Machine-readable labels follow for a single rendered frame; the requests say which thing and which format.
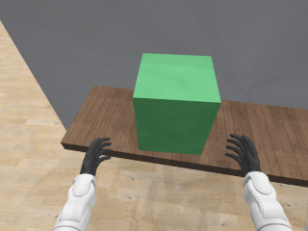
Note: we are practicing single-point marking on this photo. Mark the left robot hand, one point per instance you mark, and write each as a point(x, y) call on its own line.
point(92, 160)

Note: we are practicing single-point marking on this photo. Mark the table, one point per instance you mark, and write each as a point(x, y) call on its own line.
point(279, 134)

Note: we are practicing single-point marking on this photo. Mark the right robot hand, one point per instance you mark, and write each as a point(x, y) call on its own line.
point(248, 156)

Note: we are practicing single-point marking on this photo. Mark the right robot forearm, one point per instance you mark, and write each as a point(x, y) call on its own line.
point(265, 211)

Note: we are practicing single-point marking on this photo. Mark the carton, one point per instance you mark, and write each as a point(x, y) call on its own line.
point(176, 101)

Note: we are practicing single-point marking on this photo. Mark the left robot forearm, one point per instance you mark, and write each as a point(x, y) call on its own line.
point(81, 196)

